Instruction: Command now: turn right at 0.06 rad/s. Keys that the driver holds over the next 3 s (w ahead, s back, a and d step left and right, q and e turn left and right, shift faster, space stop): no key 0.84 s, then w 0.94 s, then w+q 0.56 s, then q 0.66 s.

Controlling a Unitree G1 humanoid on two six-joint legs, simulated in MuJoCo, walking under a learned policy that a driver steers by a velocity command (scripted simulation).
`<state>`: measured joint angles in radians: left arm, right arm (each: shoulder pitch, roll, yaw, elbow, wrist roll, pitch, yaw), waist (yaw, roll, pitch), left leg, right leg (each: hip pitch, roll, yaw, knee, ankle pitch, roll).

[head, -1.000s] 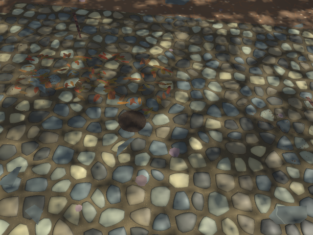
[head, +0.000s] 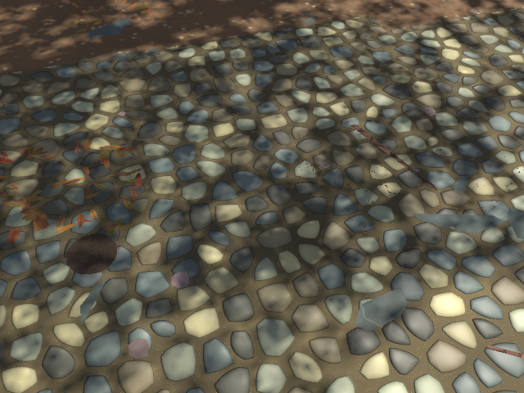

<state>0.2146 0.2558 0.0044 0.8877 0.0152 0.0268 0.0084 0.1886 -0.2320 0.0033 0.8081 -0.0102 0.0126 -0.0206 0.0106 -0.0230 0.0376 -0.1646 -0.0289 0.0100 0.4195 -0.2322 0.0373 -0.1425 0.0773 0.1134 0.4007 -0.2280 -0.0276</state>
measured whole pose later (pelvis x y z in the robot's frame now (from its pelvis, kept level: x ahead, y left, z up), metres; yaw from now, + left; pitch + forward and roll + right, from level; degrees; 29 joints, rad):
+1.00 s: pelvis +0.02 +0.01 +0.00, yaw +0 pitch -1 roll +0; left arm 0.30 0.19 -0.02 1.16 0.04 0.01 0.03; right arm 0.32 -0.20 -0.01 1.11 -0.02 0.01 -0.03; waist -0.01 0.00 -0.01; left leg -0.15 -0.06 0.00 0.43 -0.29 0.09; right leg -0.23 0.03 0.04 0.62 -0.42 -0.06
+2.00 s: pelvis +0.49 -0.02 +0.00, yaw +4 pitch +0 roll +0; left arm 0.08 0.20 0.04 0.91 0.03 -0.04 -0.02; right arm 0.47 -0.16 -0.03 1.08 -0.01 -0.09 0.00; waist -0.06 -0.03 0.04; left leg -0.03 -0.11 0.03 0.24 -0.22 0.11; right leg -0.63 -0.10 0.00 0.79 -0.07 0.00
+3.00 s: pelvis +0.84 +0.03 -0.01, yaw +38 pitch +2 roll -1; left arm 0.15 0.25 0.06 0.77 0.03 0.06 0.03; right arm 0.24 -0.26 -0.08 0.77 -0.02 0.03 0.00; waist -0.04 -0.02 0.06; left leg -0.36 -0.14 -0.08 0.42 -0.08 0.12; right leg -0.53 -0.04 0.07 0.99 -0.37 0.04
